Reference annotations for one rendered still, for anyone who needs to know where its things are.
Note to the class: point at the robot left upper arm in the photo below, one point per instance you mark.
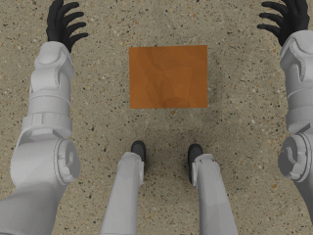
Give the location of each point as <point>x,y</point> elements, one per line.
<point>41,171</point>

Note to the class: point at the left robot hand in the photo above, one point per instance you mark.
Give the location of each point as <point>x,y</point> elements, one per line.
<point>57,29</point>

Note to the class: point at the left robot thigh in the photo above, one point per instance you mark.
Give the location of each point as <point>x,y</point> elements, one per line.
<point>121,216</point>

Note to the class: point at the robot right forearm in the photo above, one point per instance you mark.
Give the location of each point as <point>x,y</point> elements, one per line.
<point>297,64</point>

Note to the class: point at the robot right upper arm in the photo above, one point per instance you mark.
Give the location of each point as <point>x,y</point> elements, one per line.
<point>296,162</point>

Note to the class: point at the right robot shin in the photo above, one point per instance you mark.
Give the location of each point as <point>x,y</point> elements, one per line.
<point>206,157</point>

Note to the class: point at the carton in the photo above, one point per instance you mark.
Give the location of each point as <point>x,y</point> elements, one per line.
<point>168,77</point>

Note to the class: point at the robot left forearm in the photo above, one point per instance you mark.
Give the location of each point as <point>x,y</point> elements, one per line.
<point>49,97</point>

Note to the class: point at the right robot hand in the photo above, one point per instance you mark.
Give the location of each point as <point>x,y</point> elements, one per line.
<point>294,18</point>

